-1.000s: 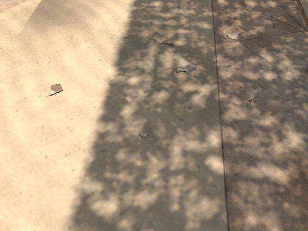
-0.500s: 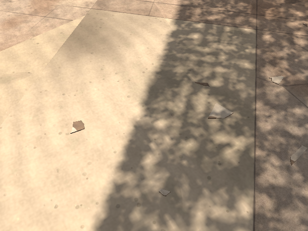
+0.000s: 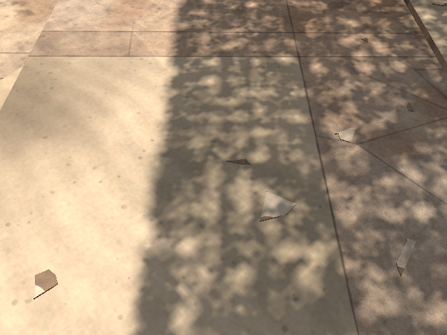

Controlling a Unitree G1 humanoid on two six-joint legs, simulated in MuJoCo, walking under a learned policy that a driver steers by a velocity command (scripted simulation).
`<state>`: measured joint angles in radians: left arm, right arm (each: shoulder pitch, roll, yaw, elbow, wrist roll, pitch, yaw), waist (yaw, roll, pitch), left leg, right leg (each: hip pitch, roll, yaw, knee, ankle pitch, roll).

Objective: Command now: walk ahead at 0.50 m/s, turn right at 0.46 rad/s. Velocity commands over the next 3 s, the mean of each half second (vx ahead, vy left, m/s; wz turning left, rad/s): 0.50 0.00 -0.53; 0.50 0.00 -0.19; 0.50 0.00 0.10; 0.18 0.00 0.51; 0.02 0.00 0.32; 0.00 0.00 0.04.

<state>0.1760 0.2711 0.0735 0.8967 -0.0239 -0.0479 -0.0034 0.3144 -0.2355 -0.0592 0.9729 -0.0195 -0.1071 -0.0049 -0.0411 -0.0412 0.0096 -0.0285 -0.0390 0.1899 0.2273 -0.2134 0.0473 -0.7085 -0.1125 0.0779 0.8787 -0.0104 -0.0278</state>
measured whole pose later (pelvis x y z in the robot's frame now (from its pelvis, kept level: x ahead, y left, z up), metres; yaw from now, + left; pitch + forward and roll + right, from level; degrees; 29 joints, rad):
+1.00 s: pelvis +0.58 -0.09 +0.00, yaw -21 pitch +2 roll +1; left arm 0.18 0.28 0.06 0.75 0.00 -0.07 0.00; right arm 0.34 -0.25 -0.05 0.87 0.00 -0.09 0.02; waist -0.06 -0.04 0.01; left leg -0.12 -0.07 0.03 0.26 -0.17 0.06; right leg -0.66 -0.11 0.05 0.87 -0.13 0.00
